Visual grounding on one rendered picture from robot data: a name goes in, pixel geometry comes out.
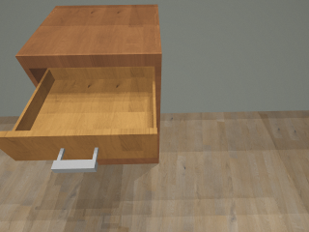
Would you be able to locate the cabinet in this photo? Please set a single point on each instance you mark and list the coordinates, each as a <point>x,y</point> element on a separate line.
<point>98,36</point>

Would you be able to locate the drawer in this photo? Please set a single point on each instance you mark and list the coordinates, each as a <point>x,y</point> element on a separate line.
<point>80,109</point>

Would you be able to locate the handle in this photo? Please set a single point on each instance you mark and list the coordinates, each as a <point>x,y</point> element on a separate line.
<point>75,165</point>

